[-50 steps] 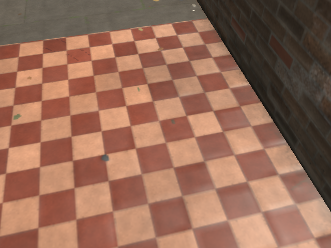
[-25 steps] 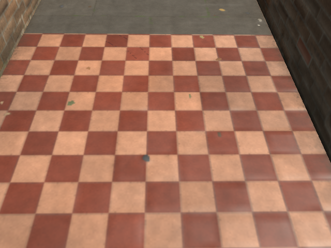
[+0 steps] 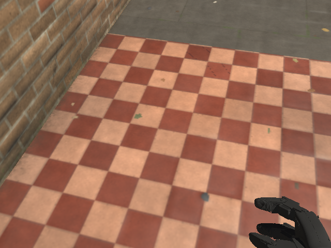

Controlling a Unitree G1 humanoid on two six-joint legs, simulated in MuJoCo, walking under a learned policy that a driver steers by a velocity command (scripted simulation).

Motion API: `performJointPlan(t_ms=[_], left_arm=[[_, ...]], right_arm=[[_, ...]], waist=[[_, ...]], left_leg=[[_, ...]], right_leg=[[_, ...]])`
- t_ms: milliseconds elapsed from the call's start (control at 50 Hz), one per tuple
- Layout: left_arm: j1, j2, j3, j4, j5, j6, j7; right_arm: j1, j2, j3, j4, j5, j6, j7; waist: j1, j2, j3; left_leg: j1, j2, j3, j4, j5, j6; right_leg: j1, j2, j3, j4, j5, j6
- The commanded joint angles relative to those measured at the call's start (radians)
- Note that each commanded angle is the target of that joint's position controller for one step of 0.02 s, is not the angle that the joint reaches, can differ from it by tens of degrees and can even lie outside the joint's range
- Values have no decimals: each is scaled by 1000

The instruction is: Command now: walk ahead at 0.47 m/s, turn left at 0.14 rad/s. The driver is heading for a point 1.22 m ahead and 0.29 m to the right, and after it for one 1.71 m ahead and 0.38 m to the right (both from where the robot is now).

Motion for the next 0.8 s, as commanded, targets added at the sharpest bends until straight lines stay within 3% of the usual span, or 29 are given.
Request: performJointPlan(t_ms=[20,40,60,80,100,120,160,200,240,260,300,340,380,400,440,460,480,500,520,540,560,580,600,620,660,680,740,800], left_arm=[[63,131,28,-58,37,-14,19],[130,27,-20,-76,46,-24,-6],[-159,156,46,-124,-133,-38,35],[-287,171,51,-207,-153,-54,48],[-328,155,48,-228,-138,-50,58],[-295,146,55,-235,-118,-36,62],[-223,100,55,-237,-105,-1,56],[-257,79,49,-271,-101,25,56],[-341,97,49,-307,-71,30,62],[-369,93,45,-311,-61,25,61],[-467,83,38,-327,-66,16,54],[-559,98,39,-351,-83,16,46],[-628,122,45,-378,-89,17,37],[-640,133,50,-391,-88,16,31],[-603,163,64,-390,-83,14,20],[-533,183,77,-372,-76,13,19],[-378,225,100,-327,-68,12,23],[-177,306,122,-295,-58,14,33],[-143,350,132,-279,-66,17,27],[-129,261,113,-292,-76,27,32],[-208,230,103,-302,-75,33,42],[-279,218,97,-312,-68,37,45],[-323,196,91,-309,-61,35,41],[-341,175,85,-306,-53,30,38],[-350,156,83,-292,-62,19,33],[-346,166,87,-282,-67,15,34],[-315,206,102,-258,-71,17,45],[-277,226,109,-239,-82,25,50]], right_arm=[[420,-167,-57,62,-2,-24,-42],[663,-166,-49,144,-17,-30,-53],[609,-283,-96,122,43,0,-64],[442,-264,-84,84,43,-3,-73],[370,-186,-61,67,30,-12,-70],[336,-124,-43,66,21,-21,-59],[276,-57,-23,70,11,-27,-47],[263,-97,-30,77,16,-34,-46],[285,-145,-39,84,9,-43,-51],[303,-160,-42,86,13,-43,-58],[370,-187,-50,98,26,-42,-67],[430,-229,-61,113,41,-41,-68],[479,-226,-63,134,48,-28,-67],[494,-228,-66,141,44,-19,-66],[487,-236,-72,139,36,-2,-69],[470,-239,-75,135,36,4,-71],[460,-224,-68,126,29,7,-74],[450,-180,-50,94,5,3,-78],[598,-76,-17,90,13,-20,-64],[539,-176,-40,105,29,-37,-56],[420,-215,-54,66,51,-44,-57],[352,-202,-48,43,44,-44,-65],[318,-191,-52,28,27,-39,-73],[339,-177,-54,22,25,-29,-74],[371,-149,-51,25,26,-9,-78],[359,-141,-51,19,24,-3,-80],[264,-120,-40,-11,12,-3,-77],[169,-107,-32,-27,21,-10,-68]], waist=[[-199,3,-259],[-236,222,-439],[-282,109,-221],[-218,74,-68],[-165,20,-18],[-107,-1,10],[-26,68,47],[2,63,115],[-4,21,148],[-15,19,135],[-69,26,111],[-112,34,115],[-141,43,139],[-141,52,138],[-112,79,114],[-71,88,76],[-5,81,-12],[64,-14,-168],[7,-307,-313],[53,-212,-317],[51,-145,-161],[18,-44,-75],[-16,-9,-7],[-58,-38,15],[-92,-61,38],[-100,-58,55],[-83,-35,82],[-47,-40,100]], left_leg=[[1026,80,-136,138,303,190],[1410,370,-610,-41,287,413],[1113,411,-800,-195,409,322],[898,381,-621,-239,425,246],[706,357,-520,-290,401,202],[584,325,-434,-341,315,177],[426,268,-334,-429,73,163],[316,248,-277,-494,15,154],[232,195,-187,-508,109,138],[221,159,-137,-489,154,120],[251,137,-105,-477,183,97],[373,175,-140,-473,131,94],[527,222,-178,-419,128,86],[594,250,-196,-380,156,78],[666,264,-202,-297,295,55],[669,239,-182,-212,444,36],[613,186,-146,-40,526,13],[392,122,-95,280,256,-24],[-5,-39,-112,626,-434,-91],[-121,2,-225,737,-475,-89],[-191,47,-191,756,-381,-91],[-164,97,-158,722,-293,-95],[-115,126,-151,665,-253,-98],[-48,149,-160,630,-231,-99],[-5,161,-156,560,-221,-107],[-12,166,-151,516,-204,-114],[-34,177,-136,328,-63,-131],[7,153,-116,130,70,-129]], right_leg=[[-535,-141,41,646,1189,-6],[-877,83,98,1029,26,64],[-973,110,216,1335,-92,30],[-1048,36,272,1363,12,-8],[-998,-1,249,1329,103,-33],[-947,-38,235,1299,155,-39],[-893,-86,234,1262,165,-56],[-945,-117,220,1171,191,-45],[-926,-120,184,974,336,-21],[-875,-113,164,853,439,-17],[-780,-73,133,625,587,-15],[-787,-51,137,493,609,-13],[-857,-41,145,401,563,-31],[-878,-37,152,381,519,-48],[-817,-8,136,341,424,-85],[-706,29,101,312,407,-106],[-484,37,94,323,439,-139],[-153,-151,298,383,564,-211],[190,-362,770,262,356,-389],[201,-337,863,176,201,-360],[74,-304,708,155,202,-315],[-86,-276,605,134,298,-296],[-233,-243,535,102,380,-287],[-325,-216,481,69,410,-279],[-401,-184,409,19,431,-283],[-423,-181,376,3,467,-283],[-426,-163,292,-22,540,-273],[-406,-140,236,-27,515,-244]])
Keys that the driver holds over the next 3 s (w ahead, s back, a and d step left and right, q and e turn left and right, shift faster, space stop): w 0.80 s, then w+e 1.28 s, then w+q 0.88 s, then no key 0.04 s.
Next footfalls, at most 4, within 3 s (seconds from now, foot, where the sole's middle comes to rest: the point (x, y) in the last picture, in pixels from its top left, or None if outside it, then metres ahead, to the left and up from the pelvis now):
0.48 right None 0.47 -0.12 -0.74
1.00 left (160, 199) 0.71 0.13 -0.74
1.52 right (230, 160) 0.93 -0.19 -0.74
2.00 left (217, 109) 1.26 -0.14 -0.74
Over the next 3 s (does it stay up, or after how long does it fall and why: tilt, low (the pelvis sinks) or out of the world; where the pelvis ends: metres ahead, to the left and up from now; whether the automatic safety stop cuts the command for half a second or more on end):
stays up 1.48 -0.38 0.01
